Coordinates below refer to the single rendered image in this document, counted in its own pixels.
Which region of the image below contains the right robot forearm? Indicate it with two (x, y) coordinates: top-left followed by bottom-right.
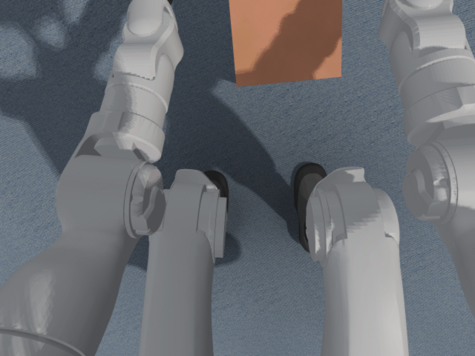
(379, 0), (475, 147)

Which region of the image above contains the robot left upper arm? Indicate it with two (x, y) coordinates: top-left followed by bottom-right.
(0, 155), (166, 356)

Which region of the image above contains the left robot forearm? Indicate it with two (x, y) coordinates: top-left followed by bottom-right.
(55, 0), (183, 218)

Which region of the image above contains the carton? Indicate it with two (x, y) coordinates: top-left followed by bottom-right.
(229, 0), (342, 87)

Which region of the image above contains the right robot shin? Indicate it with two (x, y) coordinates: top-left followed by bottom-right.
(306, 167), (399, 245)

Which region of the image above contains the robot right upper arm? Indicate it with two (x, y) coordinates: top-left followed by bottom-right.
(402, 136), (475, 319)

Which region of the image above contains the left robot foot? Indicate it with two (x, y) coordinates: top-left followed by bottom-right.
(204, 171), (229, 212)

